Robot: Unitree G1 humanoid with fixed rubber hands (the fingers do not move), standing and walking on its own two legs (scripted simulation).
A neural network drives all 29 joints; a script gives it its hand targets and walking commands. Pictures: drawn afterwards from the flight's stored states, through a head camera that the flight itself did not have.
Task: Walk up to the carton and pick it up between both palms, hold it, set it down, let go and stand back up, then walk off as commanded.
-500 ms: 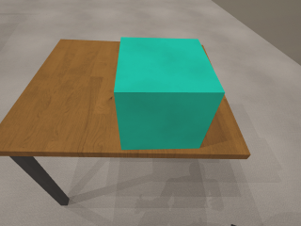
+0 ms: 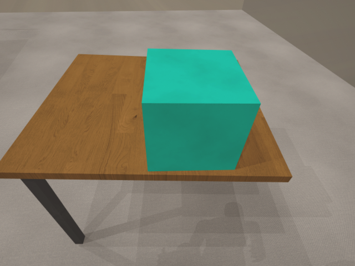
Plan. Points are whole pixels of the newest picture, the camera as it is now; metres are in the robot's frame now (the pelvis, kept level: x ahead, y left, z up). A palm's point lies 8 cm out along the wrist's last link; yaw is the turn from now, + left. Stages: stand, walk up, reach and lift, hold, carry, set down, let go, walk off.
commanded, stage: stand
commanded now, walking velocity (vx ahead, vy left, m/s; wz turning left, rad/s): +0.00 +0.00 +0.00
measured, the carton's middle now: (191, 108) +0.56 -0.01 +0.06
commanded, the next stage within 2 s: walk off in 0.16 s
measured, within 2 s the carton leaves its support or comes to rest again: neither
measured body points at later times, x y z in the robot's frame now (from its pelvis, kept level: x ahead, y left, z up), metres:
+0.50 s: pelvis -0.01 -0.01 +0.00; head -0.02 +0.00 +0.45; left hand +0.03 +0.26 -0.15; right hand +0.06 -0.26 -0.14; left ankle +0.09 +0.10 -0.73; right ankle -0.01 -0.11 -0.73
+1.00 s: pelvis -0.07 +0.02 -0.01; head -0.03 +0.05 +0.43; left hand +0.03 +0.28 -0.16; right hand +0.00 -0.27 -0.13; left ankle -0.05 +0.09 -0.73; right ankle -0.06 -0.10 -0.71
